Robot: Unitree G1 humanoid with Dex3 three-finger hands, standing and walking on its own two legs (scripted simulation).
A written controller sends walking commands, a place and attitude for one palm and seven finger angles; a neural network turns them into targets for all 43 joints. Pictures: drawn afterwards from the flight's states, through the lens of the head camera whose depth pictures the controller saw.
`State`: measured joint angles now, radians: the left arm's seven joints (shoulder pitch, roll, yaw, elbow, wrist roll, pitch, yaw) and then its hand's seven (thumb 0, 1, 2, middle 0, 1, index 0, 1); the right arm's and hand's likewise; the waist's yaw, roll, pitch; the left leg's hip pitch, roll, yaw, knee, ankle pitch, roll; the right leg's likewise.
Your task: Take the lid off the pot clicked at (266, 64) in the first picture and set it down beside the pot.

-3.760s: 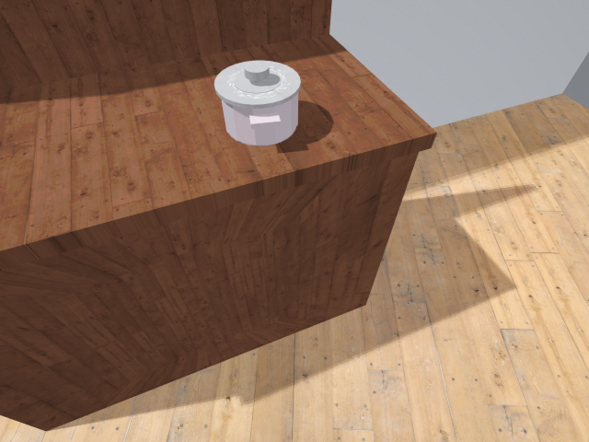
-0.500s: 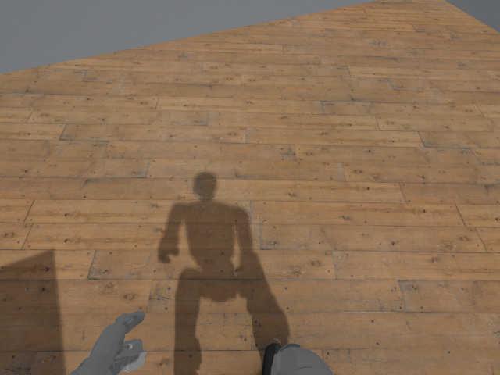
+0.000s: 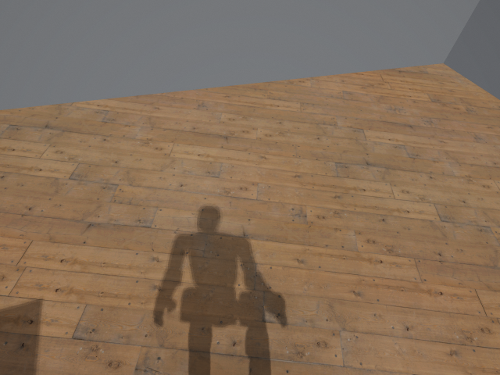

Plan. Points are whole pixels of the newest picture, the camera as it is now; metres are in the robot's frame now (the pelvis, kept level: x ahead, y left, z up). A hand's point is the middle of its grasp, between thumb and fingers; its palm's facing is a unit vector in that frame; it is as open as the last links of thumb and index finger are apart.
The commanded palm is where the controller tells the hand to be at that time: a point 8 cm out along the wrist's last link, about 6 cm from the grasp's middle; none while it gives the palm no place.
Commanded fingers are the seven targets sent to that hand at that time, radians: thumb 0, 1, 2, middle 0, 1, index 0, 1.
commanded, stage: turn to face it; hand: left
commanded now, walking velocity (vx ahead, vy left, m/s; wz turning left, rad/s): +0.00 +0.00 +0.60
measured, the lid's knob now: out of the picture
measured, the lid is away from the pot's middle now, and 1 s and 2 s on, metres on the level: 0.00 0.00 0.00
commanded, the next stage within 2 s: none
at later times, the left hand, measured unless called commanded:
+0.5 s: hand out of the picture +0.01 +0.15 -0.15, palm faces +0.34 -0.90 -0.27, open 7.4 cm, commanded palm none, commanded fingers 0.00 0.90 0.90 -0.20 -0.30 -0.20 -0.30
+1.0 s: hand out of the picture -0.03 +0.17 -0.14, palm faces +0.58 -0.75 -0.32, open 7.4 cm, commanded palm none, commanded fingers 0.00 0.90 0.90 -0.20 -0.30 -0.20 -0.30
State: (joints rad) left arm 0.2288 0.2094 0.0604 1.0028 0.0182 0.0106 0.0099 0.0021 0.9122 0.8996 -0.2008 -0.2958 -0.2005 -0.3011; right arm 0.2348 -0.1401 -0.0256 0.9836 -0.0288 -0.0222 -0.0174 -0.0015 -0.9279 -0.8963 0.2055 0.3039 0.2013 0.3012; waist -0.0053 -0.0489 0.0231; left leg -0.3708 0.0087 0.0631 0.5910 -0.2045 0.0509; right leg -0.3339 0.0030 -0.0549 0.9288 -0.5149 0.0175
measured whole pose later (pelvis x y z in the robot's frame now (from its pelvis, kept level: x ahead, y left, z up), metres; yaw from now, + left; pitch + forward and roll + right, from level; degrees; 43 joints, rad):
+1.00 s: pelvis +0.02 -0.08 +0.00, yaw +36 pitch +0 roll +1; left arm 0.19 0.26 0.07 0.84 0.02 0.02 0.01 0.00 0.90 0.90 -0.20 -0.30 -0.20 -0.30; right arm 0.17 -0.23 -0.07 0.90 -0.01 0.06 0.01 0.01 -0.90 -0.90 0.21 0.30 0.20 0.30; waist -0.01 0.02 0.08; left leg -0.36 -0.04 -0.11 0.63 -0.28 -0.02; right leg -0.30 -0.03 -0.01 0.60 -0.29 0.05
